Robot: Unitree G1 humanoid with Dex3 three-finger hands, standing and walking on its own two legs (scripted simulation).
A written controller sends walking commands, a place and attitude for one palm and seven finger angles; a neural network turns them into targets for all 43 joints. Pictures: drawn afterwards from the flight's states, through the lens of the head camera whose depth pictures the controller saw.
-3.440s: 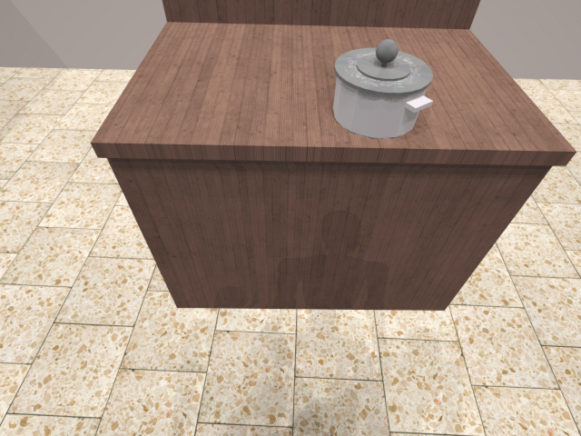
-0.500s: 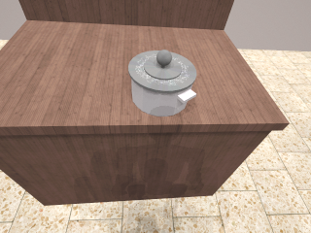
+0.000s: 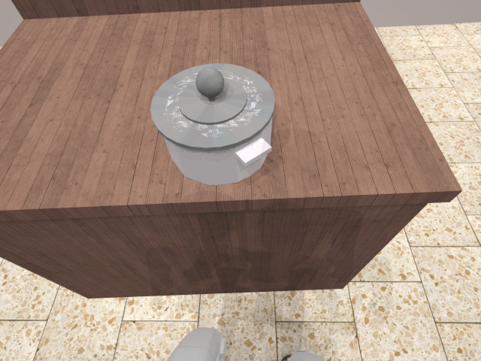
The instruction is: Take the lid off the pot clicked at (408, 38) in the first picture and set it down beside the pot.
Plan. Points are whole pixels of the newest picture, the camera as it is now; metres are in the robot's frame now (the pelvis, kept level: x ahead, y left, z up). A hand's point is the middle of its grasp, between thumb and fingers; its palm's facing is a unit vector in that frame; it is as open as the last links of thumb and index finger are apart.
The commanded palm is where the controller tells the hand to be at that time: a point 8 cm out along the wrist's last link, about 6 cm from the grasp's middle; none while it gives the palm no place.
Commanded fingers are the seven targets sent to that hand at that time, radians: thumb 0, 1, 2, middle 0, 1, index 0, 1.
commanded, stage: come to a stop and stand still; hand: left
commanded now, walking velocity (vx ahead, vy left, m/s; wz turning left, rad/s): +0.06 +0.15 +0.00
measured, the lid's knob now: (210, 82) +0.49 +0.08 +0.18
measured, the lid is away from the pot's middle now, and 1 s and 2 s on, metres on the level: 0.00 0.00 0.00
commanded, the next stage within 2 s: look again from close up in 0.58 s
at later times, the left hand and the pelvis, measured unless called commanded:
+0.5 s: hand out of the picture -0.02 +0.26 -0.17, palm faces +0.05 -0.98 -0.17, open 7.4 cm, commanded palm none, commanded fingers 0.00 0.90 0.90 -0.20 -0.30 -0.20 -0.30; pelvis -0.04 +0.06 +0.02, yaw +0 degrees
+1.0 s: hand out of the picture +0.03 +0.18 -0.16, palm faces -0.03 -0.96 -0.26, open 7.3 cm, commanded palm none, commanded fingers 0.00 0.90 0.90 -0.20 -0.30 -0.20 -0.30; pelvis -0.02 +0.00 -0.01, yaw -2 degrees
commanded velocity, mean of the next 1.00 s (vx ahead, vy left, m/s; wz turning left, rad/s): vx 0.05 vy -0.05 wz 0.00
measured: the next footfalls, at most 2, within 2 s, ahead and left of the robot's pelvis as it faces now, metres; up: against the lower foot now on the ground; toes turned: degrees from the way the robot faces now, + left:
left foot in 0.28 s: -0.01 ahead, +0.15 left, +0.00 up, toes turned +0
right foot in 0.76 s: -0.01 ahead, -0.12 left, +0.00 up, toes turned -2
